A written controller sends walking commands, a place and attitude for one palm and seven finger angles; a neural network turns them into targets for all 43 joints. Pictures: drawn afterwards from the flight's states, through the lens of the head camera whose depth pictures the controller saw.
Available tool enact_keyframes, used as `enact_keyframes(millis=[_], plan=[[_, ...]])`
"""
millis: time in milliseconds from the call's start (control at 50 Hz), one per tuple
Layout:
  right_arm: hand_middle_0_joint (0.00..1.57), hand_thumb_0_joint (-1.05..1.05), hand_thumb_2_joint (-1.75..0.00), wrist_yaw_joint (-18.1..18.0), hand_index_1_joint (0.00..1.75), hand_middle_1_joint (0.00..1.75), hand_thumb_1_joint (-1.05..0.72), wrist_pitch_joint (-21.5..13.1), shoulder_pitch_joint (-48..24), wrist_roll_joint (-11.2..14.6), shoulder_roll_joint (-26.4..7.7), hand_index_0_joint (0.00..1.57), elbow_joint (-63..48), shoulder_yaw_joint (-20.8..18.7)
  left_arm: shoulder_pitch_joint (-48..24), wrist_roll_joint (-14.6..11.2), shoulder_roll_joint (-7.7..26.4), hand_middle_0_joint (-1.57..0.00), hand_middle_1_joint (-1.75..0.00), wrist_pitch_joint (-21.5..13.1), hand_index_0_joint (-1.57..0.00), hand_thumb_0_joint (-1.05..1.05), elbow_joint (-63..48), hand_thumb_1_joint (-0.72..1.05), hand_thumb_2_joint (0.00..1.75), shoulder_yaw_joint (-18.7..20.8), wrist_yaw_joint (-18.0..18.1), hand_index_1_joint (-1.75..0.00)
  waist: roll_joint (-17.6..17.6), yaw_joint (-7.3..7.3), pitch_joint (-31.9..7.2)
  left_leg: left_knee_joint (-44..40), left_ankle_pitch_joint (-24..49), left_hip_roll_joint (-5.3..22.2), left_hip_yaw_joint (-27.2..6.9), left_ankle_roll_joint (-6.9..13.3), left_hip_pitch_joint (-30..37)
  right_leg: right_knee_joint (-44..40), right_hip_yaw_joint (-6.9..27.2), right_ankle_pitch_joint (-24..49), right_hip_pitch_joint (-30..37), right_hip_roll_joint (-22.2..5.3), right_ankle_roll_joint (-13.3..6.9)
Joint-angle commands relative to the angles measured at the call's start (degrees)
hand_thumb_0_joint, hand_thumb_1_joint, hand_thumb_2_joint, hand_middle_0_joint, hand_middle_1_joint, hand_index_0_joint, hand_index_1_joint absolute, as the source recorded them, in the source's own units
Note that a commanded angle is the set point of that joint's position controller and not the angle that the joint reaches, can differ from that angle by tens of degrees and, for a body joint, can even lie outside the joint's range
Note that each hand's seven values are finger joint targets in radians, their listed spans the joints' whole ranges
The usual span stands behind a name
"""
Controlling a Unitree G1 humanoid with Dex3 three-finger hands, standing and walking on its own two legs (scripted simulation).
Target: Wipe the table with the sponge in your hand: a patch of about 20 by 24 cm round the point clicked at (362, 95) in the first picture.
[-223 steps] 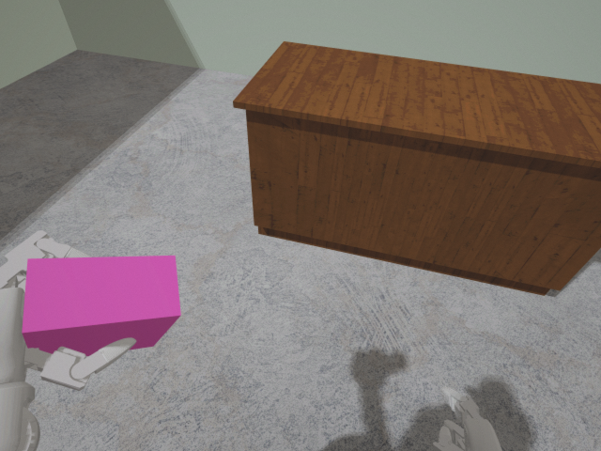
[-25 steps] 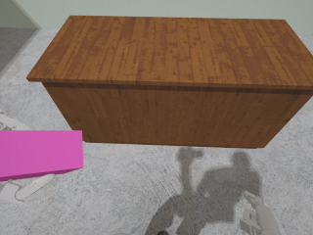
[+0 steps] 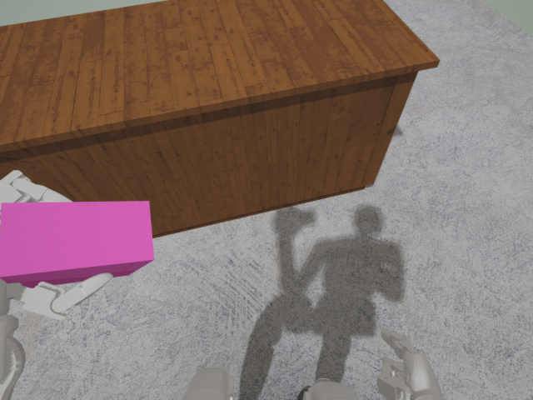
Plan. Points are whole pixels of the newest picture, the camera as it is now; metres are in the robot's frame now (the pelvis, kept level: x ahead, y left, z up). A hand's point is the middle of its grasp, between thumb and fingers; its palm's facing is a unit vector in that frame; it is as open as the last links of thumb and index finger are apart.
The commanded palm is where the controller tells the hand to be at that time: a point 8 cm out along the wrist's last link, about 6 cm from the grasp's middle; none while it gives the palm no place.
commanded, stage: turn to face it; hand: left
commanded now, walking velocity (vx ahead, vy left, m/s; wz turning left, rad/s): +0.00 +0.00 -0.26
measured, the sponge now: (99, 246) +0.26 +0.20 +0.15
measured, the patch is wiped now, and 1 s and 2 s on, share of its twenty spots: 0.00 0.00 0.00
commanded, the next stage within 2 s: take the last steps up to it in 0.02 s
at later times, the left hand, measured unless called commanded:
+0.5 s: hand (45, 282) +0.21 +0.22 +0.17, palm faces +0.41 -0.82 -0.40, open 10.2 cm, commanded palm +0.17 +0.26 +0.19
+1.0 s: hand (44, 191) +0.31 +0.26 +0.18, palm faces +0.37 -0.82 -0.43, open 10.2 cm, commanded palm +0.24 +0.31 +0.19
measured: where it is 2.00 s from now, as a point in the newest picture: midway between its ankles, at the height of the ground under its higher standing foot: (248, 352)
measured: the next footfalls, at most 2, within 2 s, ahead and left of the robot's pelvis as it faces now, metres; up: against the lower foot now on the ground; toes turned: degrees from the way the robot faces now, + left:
left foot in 0.26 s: +0.03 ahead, +0.11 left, +0.00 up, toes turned +0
left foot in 0.88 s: +0.13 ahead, +0.15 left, +0.00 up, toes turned +7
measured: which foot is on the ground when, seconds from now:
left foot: up 0.00-0.24, down 0.26-0.52, up 0.54-0.86, down 0.88-1.00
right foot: down 0.00-0.90, up 0.92-1.00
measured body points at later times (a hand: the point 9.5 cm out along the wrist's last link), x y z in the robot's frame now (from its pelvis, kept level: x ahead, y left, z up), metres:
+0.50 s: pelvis +0.00 -0.01 +0.01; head -0.03 -0.02 +0.46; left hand +0.18 +0.26 +0.19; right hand +0.13 -0.24 -0.09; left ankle -0.01 +0.11 -0.72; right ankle -0.01 -0.12 -0.72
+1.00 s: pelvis +0.07 +0.03 +0.01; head +0.11 +0.04 +0.45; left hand +0.29 +0.31 +0.20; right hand +0.23 -0.22 -0.08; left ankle +0.09 +0.14 -0.72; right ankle +0.01 -0.09 -0.66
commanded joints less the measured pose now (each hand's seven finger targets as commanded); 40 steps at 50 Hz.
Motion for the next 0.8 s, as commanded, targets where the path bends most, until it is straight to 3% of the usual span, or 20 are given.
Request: enact_keyframes(millis=[0,120,200,220,260,280,300,360,420,460,480,500,520,540,560,580,620,660,740,780], plan=[[0.2,0.0,-0.9,-0.4,0.3,0.3,-0.9,-1.8,-4.3,-0.2,-4.7,0.2,-10.5,-2.1,12.2,-2.0,13.6,-1.2,-1.6,-5.8,-1.2,0.0,-18.7,0.1,1.3,14.0,2.1,-1.6,-4.7,0.91,-22.0,1.5,3.5,-1.9,-1.3,-0.2,-7.1,-12.5,16.5,34.2,20.6,-15.8,-6.5],[0.2,0.0,-0.9,-1.8,0.3,0.3,-0.9,-3.1,-2.6,0.1,-6.8,0.2,-10.3,-3.9,15.5,-2.0,13.1,-1.2,-1.6,-5.7,-1.2,0.0,-18.0,0.1,1.3,14.7,2.6,-1.6,-7.0,1.18,-22.2,-19.4,3.5,-3.6,0.7,1.7,2.7,-15.4,18.4,21.8,16.2,-15.4,-7.2],[0.2,0.0,-0.9,-2.9,0.3,0.3,-0.9,-3.4,0.5,0.0,-7.8,0.2,-8.6,-4.1,12.9,-1.0,10.8,-1.2,-1.6,-4.8,-1.2,0.0,-13.7,0.1,1.3,11.1,2.9,-1.6,-5.0,-0.51,-20.2,-37.7,7.3,-5.1,2.8,4.4,15.6,-18.2,16.6,-10.4,6.7,-11.6,-3.2],[0.2,0.0,-0.9,-3.6,0.3,0.3,-0.9,-3.6,0.4,0.0,-8.6,0.2,-8.7,-4.5,12.6,-1.0,10.0,-1.2,-1.6,-4.7,-1.2,0.0,-12.4,0.1,1.3,10.0,2.6,-1.6,-1.4,-0.55,-17.3,-43.5,3.3,-1.8,-1.0,6.5,17.5,-14.4,14.5,-15.5,2.2,-8.5,-1.5],[0.2,0.0,-0.9,-4.0,0.3,0.3,-0.9,-3.9,-1.1,-0.3,-10.2,0.2,-9.5,-4.6,8.9,-0.1,9.1,-1.2,-1.6,-5.7,-1.2,0.0,-12.3,0.1,1.3,8.8,2.4,-1.6,14.0,0.19,-12.0,-52.0,-4.2,12.4,-21.1,14.5,15.9,4.8,2.2,-15.2,-6.2,1.5,2.6],[0.2,0.0,-0.9,-4.2,0.3,0.3,-0.9,-4.4,-1.9,-0.4,-8.6,0.2,-8.5,-3.9,6.9,0.6,9.8,-1.2,-1.6,-5.5,-1.2,0.0,-9.1,0.1,1.3,8.6,2.1,-1.6,14.6,-0.6,-9.0,-55.1,-10.2,14.7,-23.0,16.9,7.0,17.1,0.5,-13.7,-6.0,0.9,3.2],[0.2,0.0,-0.9,-4.2,0.3,0.3,-0.9,-5.2,-1.9,-0.6,-7.8,0.2,-7.9,-3.6,5.5,1.2,9.1,-1.2,-1.6,-5.3,-1.2,0.0,-6.6,0.1,1.3,7.6,1.7,-1.6,12.5,-0.47,-5.8,-55.1,-10.3,13.1,-19.6,17.3,1.6,22.2,1.1,-10.9,-5.6,-0.8,3.5],[0.2,0.0,-0.9,-3.9,0.3,0.3,-0.9,-6.2,-0.2,-0.5,-8.8,0.2,-6.5,-4.2,0.0,1.9,5.6,-1.2,-1.6,-5.1,-1.2,0.0,-8.1,0.1,1.3,1.8,1.2,-1.6,10.9,0.22,-5.9,-48.9,0.2,7.2,-8.9,13.9,4.5,10.5,-3.1,-11.5,-1.4,-1.8,4.1],[0.2,0.0,-0.9,-4.1,0.3,0.3,-0.9,-7.4,-0.6,-0.6,-8.9,0.2,-6.5,-3.6,-6.9,2.5,6.5,-1.2,-1.6,-4.6,-1.2,0.0,-12.0,0.1,1.3,-0.1,1.3,-1.6,12.5,0.08,-5.5,-46.5,0.9,5.1,-6.3,11.7,4.0,-2.0,-7.0,-10.8,5.7,-1.4,4.4],[0.2,0.0,-0.9,-4.2,0.3,0.3,-0.9,-7.5,-0.8,-1.1,-8.2,0.2,-5.8,-3.2,-8.4,2.7,7.6,-1.2,-1.6,-4.6,-1.2,0.0,-10.1,0.1,1.3,0.9,1.5,-1.6,8.4,0.64,-6.7,-40.0,0.1,3.7,-5.2,10.2,-1.1,-11.7,-4.8,-7.0,15.1,-3.5,3.3],[0.2,0.0,-0.9,-4.1,0.3,0.3,-0.9,-7.3,-0.6,-1.1,-7.3,0.2,-5.7,-3.4,-8.5,3.1,9.1,-1.2,-1.6,-4.6,-1.2,0.0,-9.1,0.1,1.3,2.2,1.7,-1.6,-0.8,0.89,-7.7,-28.9,0.2,0.4,-1.2,8.3,-5.9,-16.7,5.3,-11.2,18.6,-10.0,0.2],[0.2,0.0,-0.9,-3.8,0.3,0.3,-0.9,-6.9,-0.8,-0.8,-6.3,0.2,-6.1,-3.7,-8.9,2.7,11.3,-1.2,-1.6,-4.6,-1.2,0.0,-8.7,0.1,1.3,4.1,1.8,-1.6,-16.5,0.73,-8.2,-12.9,-1.3,-5.6,4.0,5.3,-13.9,-23.9,26.6,-15.6,20.4,-22.8,-5.7],[0.2,0.0,-0.9,-3.6,0.3,0.3,-0.9,-6.8,-3.1,-1.3,-8.3,0.2,-5.8,-4.1,-9.0,1.6,13.6,-1.2,-1.6,-4.8,-1.2,0.0,-7.6,0.1,1.3,6.7,2.1,-1.6,-15.1,1.53,-7.4,-0.7,-0.1,-5.0,-0.6,4.1,-16.0,-28.0,33.3,-15.7,17.5,-29.4,-8.7],[0.2,0.0,-0.9,-3.4,0.3,0.3,-0.9,-6.7,-2.5,-0.9,-7.7,0.2,-5.3,-4.5,-9.6,1.3,12.3,-1.2,-1.6,-5.2,-1.2,0.0,-8.0,0.1,1.3,6.3,1.7,-1.6,-12.9,0.66,-7.6,3.4,4.3,-3.3,-4.3,3.6,-14.5,-28.9,32.2,-20.2,13.7,-28.5,-8.6],[0.2,0.0,-0.9,-3.3,0.3,0.3,-0.9,-6.3,-2.1,-0.9,-7.5,0.2,-5.3,-4.3,-5.1,1.1,12.1,-1.2,-1.6,-5.4,-1.2,0.0,-6.4,0.1,1.3,7.1,1.4,-1.6,-9.9,0.45,-6.8,4.6,7.4,-2.2,-4.1,3.2,-14.2,-28.1,29.6,-16.7,12.1,-27.0,-9.0],[0.2,0.0,-0.9,-3.2,0.3,0.3,-0.9,-5.4,-2.3,-0.9,-6.7,0.2,-5.1,-3.7,-0.9,0.6,11.6,-1.2,-1.6,-5.9,-1.2,0.0,-6.8,0.1,1.3,7.5,1.0,-1.6,-6.4,0.56,-6.7,4.1,9.7,-1.2,-3.7,3.0,-13.6,-26.3,23.1,-9.0,11.3,-24.8,-8.3],[0.2,0.0,-0.9,-2.8,0.3,0.3,-0.9,-4.1,-2.4,-0.8,-5.5,0.2,-5.4,-3.0,3.3,0.3,10.4,-1.2,-1.6,-6.8,-1.2,0.0,-7.4,0.1,1.3,8.3,0.7,-1.6,-6.0,0.34,-10.1,-2.5,10.8,-0.2,-1.7,2.8,-11.6,-23.2,12.1,3.4,13.8,-22.2,-6.7],[0.2,0.0,-0.9,-2.7,0.3,0.3,-0.9,-4.1,-2.3,-0.9,-5.1,0.2,-6.0,-2.9,4.8,0.2,10.4,-1.2,-1.6,-7.4,-1.2,0.0,-8.2,0.1,1.3,8.9,1.1,-1.6,-9.5,0.38,-12.4,-12.5,11.3,-0.3,1.6,3.0,-7.1,-21.0,6.2,10.3,15.3,-19.8,-5.4],[0.2,0.0,-0.9,-3.0,0.3,0.3,-0.9,-5.6,-2.6,-0.9,-4.6,0.2,-7.9,-3.5,5.8,0.1,9.3,-1.2,-1.6,-6.6,-1.2,0.0,-11.6,0.1,1.3,7.9,2.4,-1.6,-12.5,2.16,-15.0,-26.5,11.1,-3.5,8.0,4.0,0.3,-17.5,5.7,16.6,19.0,-18.6,-4.9],[0.2,0.0,-0.9,-3.3,0.3,0.3,-0.9,-6.1,-1.6,-1.0,-5.1,0.2,-8.0,-4.1,4.6,0.3,9.4,-1.2,-1.6,-6.2,-1.2,0.0,-13.1,0.1,1.3,7.9,3.0,-1.6,-12.0,1.73,-16.1,-32.5,13.7,-5.3,10.2,4.0,4.8,-14.7,5.4,17.6,19.4,-17.4,-3.8]])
